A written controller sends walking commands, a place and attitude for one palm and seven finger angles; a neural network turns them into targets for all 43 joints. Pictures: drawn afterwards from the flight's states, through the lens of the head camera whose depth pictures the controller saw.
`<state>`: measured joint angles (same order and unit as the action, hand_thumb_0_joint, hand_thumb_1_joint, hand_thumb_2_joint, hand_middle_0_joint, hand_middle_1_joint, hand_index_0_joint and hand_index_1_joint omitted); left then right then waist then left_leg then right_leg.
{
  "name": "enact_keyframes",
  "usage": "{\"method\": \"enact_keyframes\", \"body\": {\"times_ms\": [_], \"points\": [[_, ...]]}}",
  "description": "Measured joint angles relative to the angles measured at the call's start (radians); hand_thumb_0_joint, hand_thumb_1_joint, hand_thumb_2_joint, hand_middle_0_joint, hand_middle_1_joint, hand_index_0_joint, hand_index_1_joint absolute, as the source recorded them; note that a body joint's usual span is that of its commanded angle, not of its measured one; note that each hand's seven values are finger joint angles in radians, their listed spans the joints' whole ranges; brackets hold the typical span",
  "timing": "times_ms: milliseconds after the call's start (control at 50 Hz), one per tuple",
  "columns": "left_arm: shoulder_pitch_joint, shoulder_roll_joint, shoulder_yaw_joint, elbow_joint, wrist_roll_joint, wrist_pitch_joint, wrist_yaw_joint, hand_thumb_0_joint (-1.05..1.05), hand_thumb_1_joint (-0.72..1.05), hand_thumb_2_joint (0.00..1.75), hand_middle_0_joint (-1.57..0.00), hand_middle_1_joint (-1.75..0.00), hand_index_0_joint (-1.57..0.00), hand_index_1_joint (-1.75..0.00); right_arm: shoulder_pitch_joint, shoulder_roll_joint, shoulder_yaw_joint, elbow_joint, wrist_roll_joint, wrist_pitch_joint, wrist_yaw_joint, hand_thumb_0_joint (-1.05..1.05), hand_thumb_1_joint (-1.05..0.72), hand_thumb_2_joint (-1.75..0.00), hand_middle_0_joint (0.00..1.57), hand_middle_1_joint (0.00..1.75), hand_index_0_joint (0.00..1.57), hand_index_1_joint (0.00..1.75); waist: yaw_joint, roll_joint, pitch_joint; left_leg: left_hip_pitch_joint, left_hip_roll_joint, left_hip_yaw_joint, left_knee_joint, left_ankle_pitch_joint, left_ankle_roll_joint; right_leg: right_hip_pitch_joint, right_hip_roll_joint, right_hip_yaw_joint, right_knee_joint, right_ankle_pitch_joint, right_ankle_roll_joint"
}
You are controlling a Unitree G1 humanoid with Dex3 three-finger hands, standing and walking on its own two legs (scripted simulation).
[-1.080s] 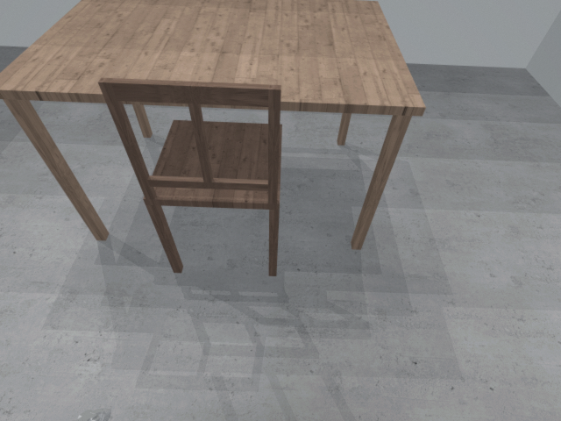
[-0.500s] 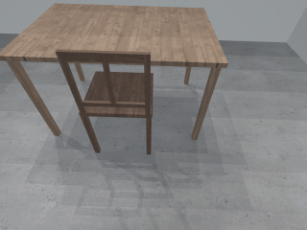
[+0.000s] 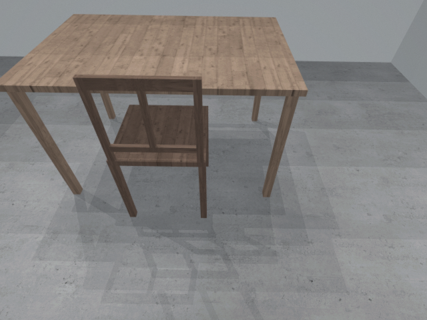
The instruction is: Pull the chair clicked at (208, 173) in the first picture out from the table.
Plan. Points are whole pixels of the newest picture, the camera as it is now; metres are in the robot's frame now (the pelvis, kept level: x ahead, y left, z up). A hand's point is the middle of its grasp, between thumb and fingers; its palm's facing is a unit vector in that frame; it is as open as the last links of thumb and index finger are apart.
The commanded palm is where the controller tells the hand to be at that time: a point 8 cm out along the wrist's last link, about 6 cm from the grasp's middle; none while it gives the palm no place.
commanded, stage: look at it before walking up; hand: left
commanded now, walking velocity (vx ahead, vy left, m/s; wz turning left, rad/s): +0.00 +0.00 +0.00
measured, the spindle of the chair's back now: (147, 120) +0.78 +0.29 -0.11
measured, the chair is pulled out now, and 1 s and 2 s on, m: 0.00 0.00 0.00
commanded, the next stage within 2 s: take the last steps up to it in 0.36 s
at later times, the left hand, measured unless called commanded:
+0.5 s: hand out of the picture +0.06 +0.23 -0.16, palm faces -0.02 -0.95 -0.31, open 7.4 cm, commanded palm none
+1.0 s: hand out of the picture +0.10 +0.22 -0.18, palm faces +0.05 -0.99 -0.14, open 7.4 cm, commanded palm none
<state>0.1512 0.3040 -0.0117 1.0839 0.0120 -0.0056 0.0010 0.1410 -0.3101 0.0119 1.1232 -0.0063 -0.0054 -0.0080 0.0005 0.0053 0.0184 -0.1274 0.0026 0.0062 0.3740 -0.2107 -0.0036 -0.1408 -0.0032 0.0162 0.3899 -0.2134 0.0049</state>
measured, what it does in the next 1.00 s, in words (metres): walks ahead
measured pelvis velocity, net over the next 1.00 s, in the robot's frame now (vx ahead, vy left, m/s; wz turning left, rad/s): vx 0.10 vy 0.05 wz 0.04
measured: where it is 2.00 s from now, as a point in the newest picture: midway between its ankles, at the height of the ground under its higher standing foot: (204, 313)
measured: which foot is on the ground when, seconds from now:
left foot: down 0.00-1.00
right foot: down 0.00-0.78, up 0.80-1.00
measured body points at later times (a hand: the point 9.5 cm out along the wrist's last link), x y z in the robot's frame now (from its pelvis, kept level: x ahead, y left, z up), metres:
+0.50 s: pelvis +0.00 +0.00 +0.00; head +0.00 -0.01 +0.45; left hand +0.06 +0.28 -0.14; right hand +0.06 -0.29 -0.14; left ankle +0.00 +0.12 -0.75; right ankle +0.00 -0.12 -0.75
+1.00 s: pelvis +0.10 +0.05 +0.00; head +0.11 +0.07 +0.45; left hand +0.10 +0.27 -0.17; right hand +0.00 -0.15 -0.15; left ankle +0.02 +0.12 -0.75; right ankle +0.13 -0.08 -0.68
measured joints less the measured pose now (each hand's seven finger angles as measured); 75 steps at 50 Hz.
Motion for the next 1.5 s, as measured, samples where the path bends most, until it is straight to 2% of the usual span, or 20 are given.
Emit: {"method": "enact_keyframes", "body": {"times_ms": [540, 580, 640, 700, 740, 760, 780, 840, 880, 940, 1000, 1080, 1200, 1240, 1260, 1300, 1340, 1380, 1420, 1500], "points": [[0.021, 0.001, 0.003, 0.013, 0.000, 0.001, 0.003, 0.00, 0.91, 0.90, -0.20, -0.30, -0.20, -0.30, 0.014, 0.003, 0.003, 0.009, -0.001, 0.002, -0.002, 0.01, -0.91, -0.90, 0.20, 0.30, 0.20, 0.30, 0.002, 0.001, 0.004, -0.005, 0.009, -0.002, -0.006, 0.005, -0.007, -0.003, 0.008, -0.002, -0.011, 0.008, -0.006], [0.031, -0.010, 0.005, 0.010, 0.003, 0.006, 0.004, 0.00, 0.91, 0.90, -0.20, -0.30, -0.20, -0.30, 0.029, 0.011, 0.003, 0.007, -0.005, 0.007, -0.002, 0.01, -0.91, -0.90, 0.20, 0.30, 0.20, 0.30, 0.002, 0.004, -0.006, -0.019, 0.010, -0.006, 0.029, -0.017, -0.005, -0.008, 0.009, -0.006, 0.008, -0.007, -0.006], [0.066, -0.035, 0.012, -0.001, 0.007, 0.010, -0.001, 0.00, 0.91, 0.90, -0.20, -0.30, -0.20, -0.30, 0.072, 0.029, -0.001, 0.003, -0.012, 0.018, 0.003, 0.00, -0.91, -0.90, 0.20, 0.30, 0.20, 0.30, 0.006, 0.008, -0.025, -0.059, 0.014, -0.007, 0.131, -0.131, 0.008, -0.011, 0.010, -0.019, 0.034, -0.039, -0.008], [0.116, -0.062, 0.022, -0.011, 0.009, 0.003, -0.004, 0.00, 0.91, 0.90, -0.20, -0.30, -0.20, -0.30, 0.126, 0.053, -0.009, -0.003, -0.014, 0.020, 0.008, 0.00, -0.91, -0.90, 0.19, 0.30, 0.20, 0.30, 0.008, 0.003, -0.036, -0.108, 0.019, 0.022, 0.240, -0.199, 0.017, 0.002, -0.001, -0.039, 0.045, -0.068, -0.008], [0.151, -0.076, 0.028, -0.009, 0.010, -0.001, -0.005, 0.00, 0.91, 0.90, -0.20, -0.30, -0.20, -0.30, 0.159, 0.070, -0.014, -0.009, -0.013, 0.013, 0.012, 0.01, -0.91, -0.90, 0.19, 0.30, 0.20, 0.30, 0.008, -0.005, -0.034, -0.110, 0.020, 0.047, 0.225, -0.197, 0.023, 0.010, -0.015, -0.048, 0.065, -0.094, 0.001], [0.167, -0.082, 0.031, -0.006, 0.010, 0.001, -0.006, 0.00, 0.91, 0.90, -0.20, -0.30, -0.20, -0.30, 0.175, 0.078, -0.016, -0.013, -0.012, 0.005, 0.012, 0.01, -0.91, -0.90, 0.19, 0.30, 0.20, 0.30, 0.008, -0.011, -0.031, -0.100, 0.016, 0.056, 0.197, -0.161, 0.027, 0.007, -0.023, -0.049, 0.092, -0.115, 0.006], [0.184, -0.086, 0.035, -0.002, 0.009, 0.006, -0.007, 0.00, 0.91, 0.90, -0.20, -0.30, -0.20, -0.30, 0.188, 0.088, -0.018, -0.017, -0.013, -0.004, 0.010, 0.01, -0.91, -0.90, 0.19, 0.30, 0.20, 0.30, 0.009, -0.022, -0.027, -0.094, 0.006, 0.067, 0.194, -0.111, 0.037, -0.006, -0.035, -0.042, 0.138, -0.150, -0.006], [0.212, -0.103, 0.041, 0.026, 0.013, 0.026, -0.009, 0.00, 0.91, 0.90, -0.20, -0.30, -0.20, -0.30, 0.231, 0.122, -0.022, -0.026, -0.015, -0.033, -0.003, 0.00, -0.91, -0.90, 0.19, 0.30, 0.20, 0.30, 0.001, -0.037, -0.020, -0.063, -0.014, 0.098, 0.185, -0.137, 0.067, -0.134, -0.039, -0.031, 0.457, -0.252, -0.030], [0.209, -0.109, 0.046, 0.035, 0.017, 0.025, -0.014, 0.01, 0.91, 0.90, -0.20, -0.30, -0.20, -0.30, 0.265, 0.150, -0.017, -0.021, -0.011, -0.047, -0.012, 0.00, -0.91, -0.90, 0.19, 0.30, 0.20, 0.30, -0.010, -0.046, -0.014, -0.020, -0.027, 0.104, 0.123, -0.132, 0.073, -0.224, -0.046, -0.042, 0.619, -0.206, -0.032], [0.179, -0.120, 0.050, 0.025, 0.016, 0.014, -0.021, 0.01, 0.91, 0.90, -0.20, -0.30, -0.20, -0.29, 0.312, 0.189, -0.008, 0.006, -0.004, -0.064, -0.021, 0.00, -0.91, -0.90, 0.20, 0.30, 0.20, 0.30, -0.013, -0.048, 0.001, 0.049, -0.043, 0.102, 0.018, -0.098, 0.078, -0.327, -0.064, -0.065, 0.687, -0.120, -0.016], [0.136, -0.135, 0.052, 0.002, 0.015, 0.008, -0.021, 0.01, 0.91, 0.90, -0.20, -0.30, -0.20, -0.29, 0.347, 0.219, -0.003, 0.037, -0.001, -0.071, -0.025, 0.00, -0.91, -0.90, 0.20, 0.30, 0.20, 0.30, -0.016, -0.041, 0.016, 0.108, -0.053, 0.094, -0.060, -0.082, 0.082, -0.394, -0.079, -0.080, 0.643, -0.065, -0.004], [0.076, -0.125, 0.062, -0.020, 0.012, 0.005, -0.017, 0.02, 0.94, 0.90, -0.20, -0.30, -0.20, -0.30, 0.373, 0.242, -0.005, 0.066, -0.003, -0.071, -0.025, 0.00, -0.91, -0.90, 0.20, 0.30, 0.20, 0.30, -0.028, -0.030, 0.037, 0.176, -0.059, 0.086, -0.108, -0.098, 0.075, -0.418, -0.084, -0.098, 0.474, -0.006, -0.006], [-0.004, -0.138, 0.063, -0.064, 0.010, -0.017, -0.018, 0.01, 0.93, 0.90, -0.20, -0.30, -0.20, -0.29, 0.381, 0.228, -0.018, 0.087, -0.008, -0.062, -0.025, 0.00, -0.91, -0.90, 0.20, 0.30, 0.20, 0.30, -0.051, 0.004, 0.059, 0.241, -0.044, 0.082, -0.037, -0.217, 0.054, -0.333, -0.041, -0.129, 0.266, 0.001, -0.051], [-0.014, -0.138, 0.063, -0.085, 0.015, -0.048, -0.015, 0.01, 0.92, 0.90, -0.20, -0.30, -0.20, -0.29, 0.386, 0.226, -0.022, 0.088, -0.002, -0.054, -0.022, 0.00, -0.91, -0.90, 0.20, 0.30, 0.20, 0.30, -0.045, 0.003, 0.055, 0.178, -0.033, 0.080, 0.167, -0.295, 0.053, -0.273, -0.031, -0.134, 0.212, 0.062, -0.081], [-0.020, -0.143, 0.064, -0.090, 0.012, -0.063, -0.010, 0.01, 0.92, 0.90, -0.20, -0.30, -0.20, -0.29, 0.370, 0.220, -0.025, 0.087, 0.002, -0.046, -0.019, 0.00, -0.91, -0.90, 0.20, 0.30, 0.20, 0.30, -0.040, 0.012, 0.061, 0.102, -0.021, 0.066, 0.362, -0.315, 0.056, -0.275, -0.026, -0.143, 0.248, 0.050, -0.085], [-0.013, -0.154, 0.062, -0.095, 0.005, -0.071, -0.004, 0.00, 0.92, 0.90, -0.20, -0.30, -0.20, -0.29, 0.326, 0.201, -0.036, 0.074, 0.003, -0.031, -0.015, 0.01, -0.91, -0.90, 0.20, 0.30, 0.20, 0.30, -0.034, 0.031, 0.062, -0.054, -0.004, 0.032, 0.698, -0.288, 0.063, -0.247, -0.011, -0.161, 0.267, -0.009, -0.080], [0.011, -0.164, 0.059, -0.086, 0.005, -0.066, 0.005, 0.00, 0.92, 0.90, -0.20, -0.30, -0.20, -0.29, 0.272, 0.179, -0.046, 0.047, -0.005, -0.019, -0.011, 0.01, -0.91, -0.90, 0.20, 0.30, 0.20, 0.30, -0.031, 0.038, 0.047, -0.187, 0.023, 0.024, 0.846, -0.223, 0.060, -0.205, 0.003, -0.168, 0.223, -0.025, -0.073], [0.040, -0.168, 0.067, -0.073, 0.004, -0.062, 0.021, 0.00, 0.93, 0.90, -0.20, -0.30, -0.20, -0.30, 0.216, 0.163, -0.052, 0.007, -0.011, -0.014, -0.010, 0.01, -0.91, -0.90, 0.20, 0.30, 0.20, 0.30, -0.033, 0.038, 0.028, -0.285, 0.057, 0.021, 0.836, -0.179, 0.045, -0.165, 0.011, -0.170, 0.160, -0.007, -0.063], [0.066, -0.154, 0.071, -0.060, 0.007, -0.056, 0.025, -0.01, 0.95, 0.90, -0.20, -0.30, -0.20, -0.30, 0.165, 0.155, -0.056, -0.033, -0.013, -0.015, -0.009, 0.01, -0.91, -0.90, 0.19, 0.30, 0.19, 0.29, -0.032, 0.031, 0.013, -0.338, 0.084, 0.025, 0.725, -0.145, 0.029, -0.130, 0.015, -0.168, 0.105, 0.005, -0.062], [0.111, -0.139, 0.063, -0.035, 0.013, -0.045, 0.012, -0.01, 0.94, 0.90, -0.20, -0.30, -0.20, -0.30, 0.087, 0.138, -0.061, -0.083, -0.013, -0.021, -0.007, 0.01, -0.93, -0.90, 0.19, 0.30, 0.19, 0.29, -0.007, 0.016, -0.002, -0.344, 0.099, 0.040, 0.467, -0.091, 0.008, -0.074, 0.013, -0.154, 0.047, 0.003, -0.047]]}}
